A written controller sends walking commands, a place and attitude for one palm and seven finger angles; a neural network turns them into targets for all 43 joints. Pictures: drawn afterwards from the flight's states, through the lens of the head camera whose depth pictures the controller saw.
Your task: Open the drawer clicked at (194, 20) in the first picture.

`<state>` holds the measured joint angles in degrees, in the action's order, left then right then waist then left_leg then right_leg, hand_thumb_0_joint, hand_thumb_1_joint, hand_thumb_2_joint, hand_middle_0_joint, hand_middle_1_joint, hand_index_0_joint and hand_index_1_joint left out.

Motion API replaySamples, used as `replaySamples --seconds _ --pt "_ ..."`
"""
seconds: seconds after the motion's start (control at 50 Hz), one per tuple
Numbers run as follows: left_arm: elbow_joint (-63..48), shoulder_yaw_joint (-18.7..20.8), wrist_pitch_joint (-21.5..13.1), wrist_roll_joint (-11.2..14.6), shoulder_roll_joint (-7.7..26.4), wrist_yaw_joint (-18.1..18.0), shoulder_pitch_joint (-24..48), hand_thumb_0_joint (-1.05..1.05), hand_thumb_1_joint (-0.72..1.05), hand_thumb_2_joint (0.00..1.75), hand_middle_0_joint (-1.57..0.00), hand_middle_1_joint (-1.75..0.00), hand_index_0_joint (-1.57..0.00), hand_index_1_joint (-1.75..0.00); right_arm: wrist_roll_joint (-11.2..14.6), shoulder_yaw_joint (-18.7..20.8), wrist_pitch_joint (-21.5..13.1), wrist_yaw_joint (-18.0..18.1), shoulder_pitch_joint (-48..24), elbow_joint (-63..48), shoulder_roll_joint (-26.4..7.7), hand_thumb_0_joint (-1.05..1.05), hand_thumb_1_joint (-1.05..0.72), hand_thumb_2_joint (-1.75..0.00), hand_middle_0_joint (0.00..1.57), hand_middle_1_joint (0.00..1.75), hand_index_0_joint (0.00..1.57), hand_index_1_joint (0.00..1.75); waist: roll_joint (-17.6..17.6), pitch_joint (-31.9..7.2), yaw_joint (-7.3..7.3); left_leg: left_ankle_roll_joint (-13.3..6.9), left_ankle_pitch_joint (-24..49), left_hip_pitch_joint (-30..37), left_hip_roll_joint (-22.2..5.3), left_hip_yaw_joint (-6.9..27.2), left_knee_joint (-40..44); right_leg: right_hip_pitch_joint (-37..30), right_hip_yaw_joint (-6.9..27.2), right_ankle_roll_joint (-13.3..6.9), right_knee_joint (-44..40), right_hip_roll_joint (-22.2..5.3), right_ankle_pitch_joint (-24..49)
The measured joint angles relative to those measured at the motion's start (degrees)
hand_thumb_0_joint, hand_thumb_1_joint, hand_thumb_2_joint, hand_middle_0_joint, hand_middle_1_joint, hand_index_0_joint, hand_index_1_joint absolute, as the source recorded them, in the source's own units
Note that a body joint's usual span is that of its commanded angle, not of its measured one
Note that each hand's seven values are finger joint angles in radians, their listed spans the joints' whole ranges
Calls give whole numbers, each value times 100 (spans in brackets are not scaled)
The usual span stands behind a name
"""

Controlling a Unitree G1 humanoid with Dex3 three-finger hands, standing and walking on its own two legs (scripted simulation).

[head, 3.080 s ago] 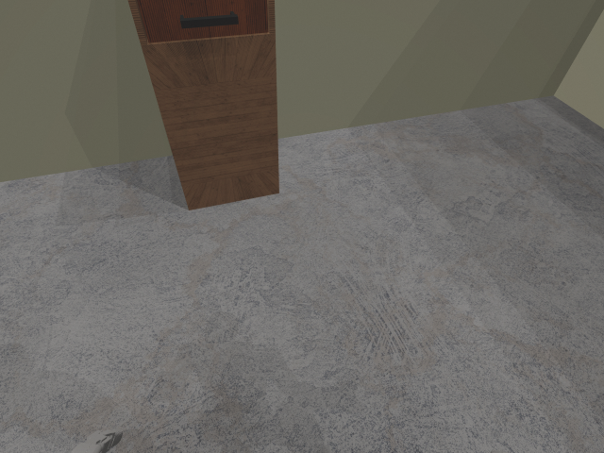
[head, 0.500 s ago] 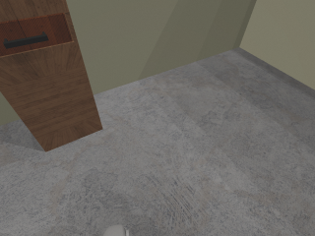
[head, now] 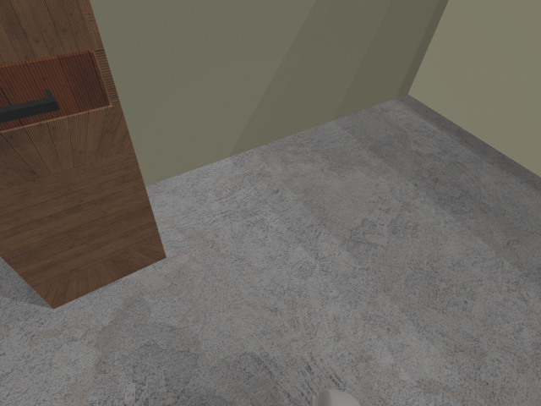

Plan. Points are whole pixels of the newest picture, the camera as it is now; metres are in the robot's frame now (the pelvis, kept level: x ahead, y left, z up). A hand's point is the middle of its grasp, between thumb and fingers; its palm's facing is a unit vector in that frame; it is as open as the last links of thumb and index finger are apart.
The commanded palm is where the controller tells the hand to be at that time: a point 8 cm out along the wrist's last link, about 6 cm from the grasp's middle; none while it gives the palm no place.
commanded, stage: turn to face it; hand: left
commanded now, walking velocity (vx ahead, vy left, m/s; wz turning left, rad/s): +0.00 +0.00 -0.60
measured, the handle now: (9, 107) +0.62 +0.61 +0.05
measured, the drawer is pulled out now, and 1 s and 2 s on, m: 0.00 0.00 0.00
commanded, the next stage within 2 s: take the last steps up to it in 1.26 s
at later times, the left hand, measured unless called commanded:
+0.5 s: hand (196, 374) +0.20 +0.14 -0.17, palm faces +0.13 -0.97 -0.18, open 7.2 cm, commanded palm none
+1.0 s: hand out of the picture +0.07 +0.20 -0.16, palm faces +0.42 -0.86 -0.28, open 7.4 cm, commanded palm none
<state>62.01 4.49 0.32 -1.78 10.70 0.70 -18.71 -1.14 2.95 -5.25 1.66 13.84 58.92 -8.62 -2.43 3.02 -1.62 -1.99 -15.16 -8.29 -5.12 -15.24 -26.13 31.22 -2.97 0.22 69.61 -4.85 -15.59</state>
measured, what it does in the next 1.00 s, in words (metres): steps on the spot, turning left: right foot, then left foot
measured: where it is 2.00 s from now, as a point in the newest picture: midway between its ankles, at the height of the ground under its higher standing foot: outside the picture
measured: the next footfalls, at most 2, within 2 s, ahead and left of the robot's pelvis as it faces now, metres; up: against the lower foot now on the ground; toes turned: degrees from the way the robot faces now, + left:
right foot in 0.24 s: +0.21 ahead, -0.16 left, +0.00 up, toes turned -10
left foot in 0.60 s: +0.14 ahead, +0.10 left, +0.00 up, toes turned +20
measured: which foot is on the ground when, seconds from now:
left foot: down 0.00-0.26, up 0.28-0.58, down 0.60-1.00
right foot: up 0.00-0.22, down 0.24-0.60, up 0.62-1.00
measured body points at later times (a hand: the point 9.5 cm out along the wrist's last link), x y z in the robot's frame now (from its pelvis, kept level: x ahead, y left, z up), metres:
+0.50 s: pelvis +0.10 -0.04 -0.01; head +0.11 -0.04 +0.44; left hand +0.19 +0.19 -0.15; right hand +0.12 -0.26 -0.17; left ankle +0.07 +0.08 -0.69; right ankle +0.17 -0.15 -0.74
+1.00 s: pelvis +0.08 -0.04 +0.00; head +0.11 -0.02 +0.44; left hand +0.05 +0.25 -0.14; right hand +0.24 -0.25 -0.15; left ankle +0.11 +0.08 -0.74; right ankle +0.13 -0.18 -0.70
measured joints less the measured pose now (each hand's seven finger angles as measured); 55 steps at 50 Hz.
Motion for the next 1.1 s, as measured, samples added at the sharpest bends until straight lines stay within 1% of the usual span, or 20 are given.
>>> replaySamples --seconds 0.06,0.1,0.22,0.24,0.26,0.3,0.34,0.4,0.44,0.52,0.6,0.62,0.66,0.68,0.74,0.8,0.96,1.04,1.08,1.1 --pt "-256 73 80 -2 59 34 284 1 91 90 -19 -29 -20 -30 8 -38 93 -2 242 153 8 -2 -95 -90 20 30 20 30 -16 -27 -25 62 -61 287 8 -172 229 349 -45 123 -327 -120 409" --pt "-376 79 113 7 67 45 475 1 91 90 -19 -29 -20 -30 -1 -53 150 -11 364 230 30 -2 -94 -90 20 30 20 30 20 1 16 114 -137 437 -13 -262 295 372 -131 166 -852 -164 560" --pt "-507 -81 -31 11 18 -46 987 0 91 90 -19 -29 -20 -30 -33 -99 264 -53 718 434 150 0 -92 -90 20 30 20 30 186 175 401 359 -619 602 -131 -222 -107 -524 -352 91 -3099 -32 692" --pt "-527 -119 -94 7 18 -56 1018 0 91 90 -19 -29 -20 -30 -18 -110 294 -68 832 484 187 0 -92 -90 20 30 20 30 177 141 438 419 -779 562 -142 -167 -320 -789 -393 96 -3473 -15 995" --pt "-533 -145 -171 -4 2 -75 1056 0 91 90 -19 -29 -20 -30 5 -117 333 -89 925 537 215 0 -92 -90 20 30 20 30 180 93 445 444 -952 422 -174 -84 -668 -939 -450 -55 -3618 -17 769" --pt "-540 -203 -260 19 -141 -100 1195 0 91 90 -19 -29 -20 -30 62 -104 486 -102 894 583 186 0 -91 -90 20 30 20 30 381 167 490 392 -1488 -102 -188 486 -1859 -928 -631 -221 -3339 11 312" --pt "-589 -265 -268 42 -268 -119 1267 0 91 90 -19 -30 -20 -30 89 -79 624 -95 818 548 171 0 -91 -90 20 30 20 30 471 210 506 389 -1723 -655 -65 890 -3012 -1044 -805 -230 -3330 -39 233" --pt "-643 -297 -182 52 -385 -195 1256 0 91 90 -20 -30 -20 -30 76 -34 760 -135 609 432 141 0 -91 -90 20 30 20 30 438 177 460 425 -1506 -1281 -7 1023 -3887 -1246 -985 -207 -3549 -112 304" --pt "-692 -231 -139 74 -394 -253 1226 -1 92 89 -20 -30 -21 -30 61 4 798 -168 471 290 108 0 -91 -90 20 30 20 30 383 106 442 445 -1352 -1502 -28 1011 -3796 -1341 -1114 -186 -3687 -165 345" --pt "-732 -187 -6 13 -240 -264 1198 -1 92 89 -20 -30 -21 -30 26 67 812 -224 203 -16 5 0 -91 -90 19 30 20 30 243 3 389 454 -1167 -1550 -95 888 -2994 -1410 -1368 -111 -3710 -300 334" --pt "-793 -125 111 32 -42 -240 1098 -1 92 89 -20 -30 -21 -30 3 111 736 -258 40 -331 -173 0 -91 -90 19 30 20 30 137 -32 325 425 -622 -1157 -77 803 -1606 -1259 -1590 32 -3206 -514 90" --pt "-807 -97 159 63 23 -222 1066 -1 92 89 -20 -30 -21 -30 -14 131 699 -255 1 -379 -203 0 -91 -90 19 30 20 30 82 -32 324 304 -511 -1204 -11 825 -1571 -1126 -1535 115 -2913 -579 -195" --pt "-803 -27 297 77 161 -191 1009 0 91 89 -20 -30 -21 -30 -52 126 651 -246 -65 -467 -221 0 -91 -90 19 30 20 30 -12 11 300 32 -502 -1313 96 848 -1724 -737 -985 249 -2009 -444 -1000" --pt "-783 10 350 63 214 -174 984 0 91 89 -20 -30 -20 -30 -60 115 629 -233 -68 -495 -226 0 -91 -90 19 30 20 30 -26 14 295 -46 -459 -1305 138 873 -1645 -542 -730 278 -1520 -336 -1082" --pt "-740 88 389 41 307 -117 937 0 91 90 -20 -30 -20 -30 -46 73 614 -165 -37 -522 -255 0 -91 -90 19 30 20 30 16 17 269 -90 -100 -1167 290 1008 -1076 -165 -254 368 -544 -113 -668" --pt "-762 104 338 55 365 -98 845 1 91 90 -20 -30 -20 -30 -24 40 610 -137 -18 -521 -282 0 -91 -90 19 30 20 30 87 8 219 -124 259 -1005 435 1148 -489 -109 -18 464 -370 -23 -349" --pt "-811 68 353 116 427 -170 794 1 91 90 -19 -30 -20 -30 -22 49 664 -180 -99 -568 -304 0 -91 -90 20 30 20 30 248 34 263 -63 658 -959 653 1601 -42 -739 216 531 -1625 131 -783" --pt "-910 -18 299 149 303 -180 877 1 91 90 -19 -30 -20 -30 -31 83 754 -208 -183 -575 -379 0 -91 -90 20 30 20 30 401 63 306 58 728 -1115 719 1854 -156 -1171 219 436 -2544 276 -852" --pt "-984 -68 229 161 228 -174 862 1 91 90 -19 -30 -20 -30 -20 112 811 -227 -209 -584 -427 0 -91 -90 20 30 20 30 469 42 295 151 728 -1240 769 1965 -293 -1517 165 372 -3306 333 -535" --pt "-1022 -91 177 144 189 -176 829 1 91 90 -20 -30 -20 -30 -1 134 839 -238 -208 -598 -456 0 -91 -90 20 30 20 30 505 14 275 192 662 -1354 791 2008 -461 -1681 123 259 -3714 340 -417"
